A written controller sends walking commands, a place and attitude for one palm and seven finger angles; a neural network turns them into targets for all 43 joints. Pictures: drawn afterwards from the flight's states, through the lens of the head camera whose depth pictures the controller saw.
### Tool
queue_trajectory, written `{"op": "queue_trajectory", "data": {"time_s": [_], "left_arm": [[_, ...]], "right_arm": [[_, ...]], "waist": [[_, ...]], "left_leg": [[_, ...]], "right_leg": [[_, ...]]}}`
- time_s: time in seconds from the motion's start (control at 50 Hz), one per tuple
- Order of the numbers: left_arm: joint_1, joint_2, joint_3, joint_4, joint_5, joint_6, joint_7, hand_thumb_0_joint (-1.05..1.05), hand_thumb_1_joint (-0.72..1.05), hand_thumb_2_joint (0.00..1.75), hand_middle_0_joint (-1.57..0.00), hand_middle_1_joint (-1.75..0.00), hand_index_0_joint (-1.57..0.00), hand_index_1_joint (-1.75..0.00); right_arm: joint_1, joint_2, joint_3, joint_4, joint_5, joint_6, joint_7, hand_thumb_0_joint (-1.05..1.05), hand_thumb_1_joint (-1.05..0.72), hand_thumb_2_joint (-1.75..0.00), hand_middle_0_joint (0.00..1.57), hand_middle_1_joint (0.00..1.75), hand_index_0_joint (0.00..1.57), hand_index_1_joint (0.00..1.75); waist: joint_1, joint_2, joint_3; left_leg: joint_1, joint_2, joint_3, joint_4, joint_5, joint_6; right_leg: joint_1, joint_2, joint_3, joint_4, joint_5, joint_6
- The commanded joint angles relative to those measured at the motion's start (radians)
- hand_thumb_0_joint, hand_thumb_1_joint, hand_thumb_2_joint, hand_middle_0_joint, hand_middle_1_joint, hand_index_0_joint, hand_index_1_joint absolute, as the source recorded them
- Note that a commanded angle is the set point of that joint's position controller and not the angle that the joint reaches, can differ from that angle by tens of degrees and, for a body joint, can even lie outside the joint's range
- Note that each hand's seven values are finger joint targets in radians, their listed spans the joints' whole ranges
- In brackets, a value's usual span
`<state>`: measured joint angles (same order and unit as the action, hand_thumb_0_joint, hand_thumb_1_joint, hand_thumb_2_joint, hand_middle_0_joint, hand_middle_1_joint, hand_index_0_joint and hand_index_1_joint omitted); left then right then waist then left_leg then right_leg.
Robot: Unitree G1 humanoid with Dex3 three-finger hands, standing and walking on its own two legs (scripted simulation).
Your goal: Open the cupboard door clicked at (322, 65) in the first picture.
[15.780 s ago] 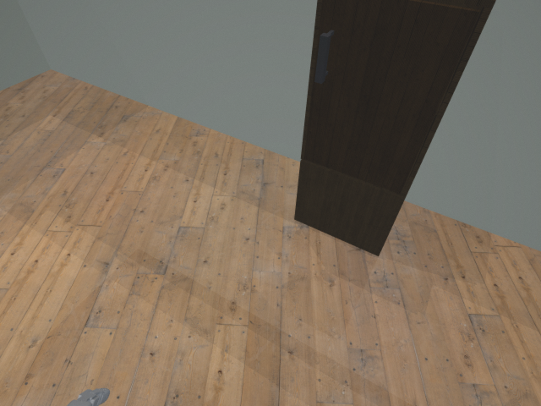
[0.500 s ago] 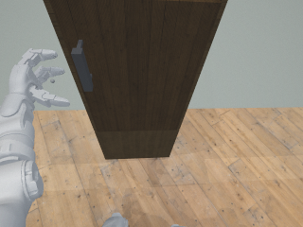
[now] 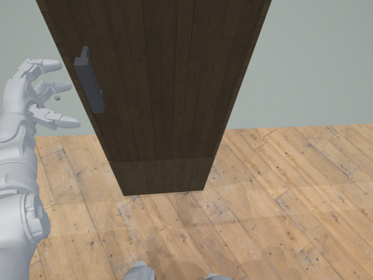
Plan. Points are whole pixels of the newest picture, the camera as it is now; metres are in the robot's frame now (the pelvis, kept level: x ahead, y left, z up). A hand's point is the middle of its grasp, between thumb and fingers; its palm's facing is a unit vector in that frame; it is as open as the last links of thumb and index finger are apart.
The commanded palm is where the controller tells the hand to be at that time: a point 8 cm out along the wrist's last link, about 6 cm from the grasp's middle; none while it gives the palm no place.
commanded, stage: move the hooked fingers beside the handle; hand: left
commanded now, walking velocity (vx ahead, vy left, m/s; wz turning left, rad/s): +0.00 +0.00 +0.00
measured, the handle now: (92, 81) +0.52 +0.19 +0.11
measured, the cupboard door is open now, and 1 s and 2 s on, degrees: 0 0 0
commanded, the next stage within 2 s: slide the fingers in behind the handle in 0.36 s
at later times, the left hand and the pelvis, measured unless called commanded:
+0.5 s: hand (57, 93) +0.48 +0.25 +0.11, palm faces +0.06 -1.00 -0.01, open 14.0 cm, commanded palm +0.45 +0.29 +0.11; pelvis +0.00 +0.00 +0.00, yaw +0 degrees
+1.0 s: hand (69, 97) +0.47 +0.23 +0.11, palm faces +0.05 -1.00 +0.01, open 14.0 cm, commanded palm +0.45 +0.27 +0.11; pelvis +0.00 +0.00 +0.00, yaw +0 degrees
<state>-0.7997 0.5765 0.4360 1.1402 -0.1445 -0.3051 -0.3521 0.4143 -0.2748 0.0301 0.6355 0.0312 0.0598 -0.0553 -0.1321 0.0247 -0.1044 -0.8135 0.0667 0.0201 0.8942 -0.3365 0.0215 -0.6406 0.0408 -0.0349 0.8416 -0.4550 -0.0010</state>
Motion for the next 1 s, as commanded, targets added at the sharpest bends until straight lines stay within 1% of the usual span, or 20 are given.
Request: {"op": "queue_trajectory", "data": {"time_s": [0.0,0.04,0.14,0.2,0.24,0.26,0.34,0.42,0.5,0.56,0.62,0.66,0.74,0.8,0.84,0.86,0.92,0.94,0.96,0.98], "left_arm": [[-0.488,0.272,0.015,-0.263,-0.028,-0.098,0.000,0.00,-0.50,0.30,-0.30,-1.20,-0.30,-1.20],[-0.495,0.247,-0.013,-0.238,-0.021,-0.089,-0.003,0.00,-0.50,0.30,-0.30,-1.20,-0.30,-1.20],[-0.436,0.255,0.002,-0.189,-0.029,-0.050,-0.010,0.00,-0.50,0.30,-0.30,-1.20,-0.30,-1.20],[-0.447,0.267,0.010,-0.175,-0.030,-0.042,-0.005,0.00,-0.50,0.30,-0.30,-1.20,-0.30,-1.20],[-0.473,0.309,0.033,-0.189,-0.019,-0.050,0.003,0.00,-0.50,0.30,-0.30,-1.20,-0.30,-1.20],[-0.480,0.292,0.017,-0.208,-0.017,-0.058,0.003,0.00,-0.50,0.30,-0.30,-1.20,-0.30,-1.20],[-0.489,0.328,0.044,-0.227,-0.013,-0.089,0.005,0.00,-0.50,0.30,-0.30,-1.20,-0.30,-1.20],[-0.486,0.315,0.031,-0.221,-0.018,-0.082,-0.014,0.00,-0.50,0.30,-0.30,-1.20,-0.30,-1.20],[-0.444,0.237,-0.014,-0.216,-0.043,-0.051,-0.035,0.00,-0.50,0.30,-0.30,-1.20,-0.30,-1.20],[-0.424,0.251,0.002,-0.211,-0.048,-0.034,-0.030,0.00,-0.50,0.30,-0.30,-1.20,-0.30,-1.20],[-0.423,0.241,0.004,-0.285,-0.047,-0.052,-0.014,0.00,-0.50,0.30,-0.30,-1.20,-0.30,-1.20],[-0.384,0.243,0.024,-0.274,-0.046,-0.057,0.002,0.00,-0.50,0.30,-0.30,-1.20,-0.30,-1.20],[-0.439,0.220,-0.003,-0.260,-0.036,-0.059,0.026,0.00,-0.50,0.30,-0.30,-1.20,-0.30,-1.20],[-0.454,0.248,0.017,-0.263,-0.028,-0.064,0.039,0.00,-0.50,0.30,-0.30,-1.20,-0.30,-1.20],[-0.472,0.202,-0.020,-0.301,-0.024,-0.076,0.043,0.00,-0.50,0.30,-0.30,-1.20,-0.30,-1.20],[-0.456,0.209,-0.004,-0.301,-0.027,-0.080,0.045,0.00,-0.50,0.30,-0.30,-1.20,-0.30,-1.20],[-0.454,0.197,-0.010,-0.284,-0.030,-0.082,0.049,0.00,-0.50,0.30,-0.30,-1.20,-0.30,-1.20],[-0.447,0.160,-0.041,-0.265,-0.033,-0.073,0.046,0.00,-0.50,0.30,-0.30,-1.20,-0.30,-1.20],[-0.456,0.183,-0.022,-0.266,-0.032,-0.071,0.049,0.00,-0.50,0.30,-0.30,-1.20,-0.30,-1.20],[-0.449,0.147,-0.054,-0.262,-0.030,-0.064,0.047,0.00,-0.50,0.30,-0.30,-1.20,-0.30,-1.20]], "right_arm": [[0.087,-0.179,-0.074,-0.073,-0.004,-0.026,-0.014,0.00,-0.90,-0.90,0.20,0.30,0.20,0.30],[0.083,-0.180,-0.073,-0.063,-0.002,-0.026,-0.013,0.00,-0.90,-0.90,0.20,0.30,0.20,0.30],[0.085,-0.183,-0.072,-0.074,-0.001,-0.023,-0.013,0.00,-0.90,-0.90,0.20,0.30,0.20,0.30],[0.090,-0.185,-0.067,-0.078,-0.004,-0.021,-0.013,0.00,-0.90,-0.90,0.20,0.30,0.20,0.30],[0.086,-0.187,-0.070,-0.079,-0.002,-0.019,-0.014,0.00,-0.90,-0.90,0.20,0.30,0.20,0.30],[0.082,-0.184,-0.068,-0.084,-0.002,-0.020,-0.013,0.00,-0.90,-0.90,0.20,0.30,0.20,0.30],[0.085,-0.184,-0.070,-0.079,-0.003,-0.018,-0.013,0.00,-0.90,-0.90,0.20,0.30,0.20,0.30],[0.086,-0.185,-0.072,-0.073,0.000,-0.016,-0.015,0.00,-0.90,-0.90,0.20,0.30,0.20,0.30],[0.091,-0.179,-0.072,-0.077,-0.001,-0.015,-0.011,0.00,-0.90,-0.90,0.20,0.30,0.20,0.30],[0.091,-0.182,-0.074,-0.079,0.001,-0.011,-0.009,0.00,-0.90,-0.90,0.20,0.30,0.20,0.30],[0.085,-0.177,-0.077,-0.088,-0.001,-0.014,-0.003,0.00,-0.90,-0.90,0.20,0.30,0.20,0.30],[0.085,-0.175,-0.079,-0.088,-0.004,-0.012,0.001,0.00,-0.90,-0.90,0.20,0.30,0.20,0.30],[0.077,-0.174,-0.077,-0.083,-0.001,-0.012,0.002,0.00,-0.90,-0.90,0.20,0.30,0.20,0.30],[0.081,-0.177,-0.074,-0.083,-0.005,-0.014,-0.002,0.00,-0.90,-0.90,0.20,0.30,0.20,0.30],[0.072,-0.168,-0.075,-0.084,-0.004,-0.018,0.002,0.00,-0.90,-0.90,0.20,0.30,0.20,0.30],[0.072,-0.169,-0.077,-0.084,-0.005,-0.021,0.003,0.00,-0.90,-0.90,0.20,0.30,0.20,0.30],[0.070,-0.170,-0.075,-0.080,-0.004,-0.022,0.005,0.00,-0.90,-0.90,0.20,0.30,0.20,0.30],[0.064,-0.166,-0.074,-0.081,-0.002,-0.022,0.005,0.00,-0.90,-0.90,0.20,0.30,0.20,0.30],[0.069,-0.171,-0.075,-0.079,-0.004,-0.022,0.004,0.00,-0.90,-0.90,0.20,0.30,0.20,0.30],[0.063,-0.167,-0.074,-0.082,-0.002,-0.022,0.005,0.00,-0.90,-0.90,0.20,0.30,0.20,0.30]], "waist": [[-0.006,0.139,-0.371],[-0.017,0.144,-0.362],[0.001,0.112,-0.369],[-0.007,0.061,-0.337],[-0.007,0.080,-0.351],[-0.007,0.099,-0.363],[-0.004,0.126,-0.406],[-0.007,0.139,-0.416],[-0.006,0.121,-0.399],[-0.002,0.088,-0.378],[0.012,0.128,-0.422],[0.019,0.109,-0.403],[-0.006,0.085,-0.336],[-0.003,0.084,-0.355],[-0.001,0.144,-0.399],[0.004,0.136,-0.411],[-0.003,0.102,-0.397],[-0.010,0.097,-0.371],[-0.005,0.092,-0.364],[-0.008,0.113,-0.359]], "left_leg": [[0.484,-0.030,-0.072,-0.072,0.242,0.017],[0.497,-0.025,-0.080,-0.073,0.227,0.015],[0.470,-0.030,-0.072,-0.072,0.251,0.017],[0.424,-0.033,-0.067,-0.067,0.238,0.023],[0.422,-0.031,-0.064,-0.063,0.235,0.022],[0.430,-0.033,-0.063,-0.062,0.238,0.020],[0.458,-0.030,-0.068,-0.050,0.267,0.017],[0.470,-0.030,-0.065,-0.046,0.277,0.019],[0.472,-0.034,-0.063,-0.049,0.298,0.021],[0.449,-0.033,-0.061,-0.057,0.288,0.022],[0.489,-0.035,-0.060,-0.055,0.334,0.020],[0.480,-0.033,-0.059,-0.053,0.330,0.019],[0.439,-0.033,-0.060,-0.063,0.251,0.022],[0.437,-0.035,-0.065,-0.062,0.246,0.023],[0.491,-0.034,-0.067,-0.058,0.279,0.016],[0.498,-0.033,-0.067,-0.054,0.278,0.015],[0.487,-0.030,-0.071,-0.057,0.263,0.015],[0.466,-0.032,-0.066,-0.060,0.239,0.017],[0.461,-0.031,-0.073,-0.064,0.237,0.016],[0.469,-0.032,-0.070,-0.066,0.231,0.015]], "right_leg": [[-0.086,0.031,0.004,-0.114,0.262,-0.019],[-0.120,0.031,0.001,-0.117,0.242,-0.016],[-0.084,0.027,-0.001,-0.113,0.279,-0.016],[-0.070,0.027,0.002,-0.115,0.284,-0.013],[-0.070,0.024,0.009,-0.111,0.287,-0.010],[-0.072,0.025,0.009,-0.108,0.288,-0.011],[-0.069,0.028,0.012,-0.098,0.303,-0.013],[-0.069,0.030,0.013,-0.100,0.317,-0.012],[-0.063,0.032,0.004,-0.106,0.337,-0.016],[-0.052,0.031,0.002,-0.110,0.342,-0.012],[-0.042,0.032,0.002,-0.099,0.371,-0.016],[-0.043,0.033,0.002,-0.102,0.367,-0.016],[-0.066,0.032,0.004,-0.111,0.310,-0.011],[-0.056,0.029,0.005,-0.106,0.300,-0.015],[-0.066,0.029,0.005,-0.100,0.315,-0.017],[-0.070,0.030,0.006,-0.101,0.313,-0.016],[-0.073,0.032,0.001,-0.101,0.300,-0.014],[-0.075,0.031,0.004,-0.109,0.289,-0.013],[-0.073,0.031,0.001,-0.107,0.285,-0.015],[-0.086,0.030,-0.001,-0.109,0.275,-0.016]]}}
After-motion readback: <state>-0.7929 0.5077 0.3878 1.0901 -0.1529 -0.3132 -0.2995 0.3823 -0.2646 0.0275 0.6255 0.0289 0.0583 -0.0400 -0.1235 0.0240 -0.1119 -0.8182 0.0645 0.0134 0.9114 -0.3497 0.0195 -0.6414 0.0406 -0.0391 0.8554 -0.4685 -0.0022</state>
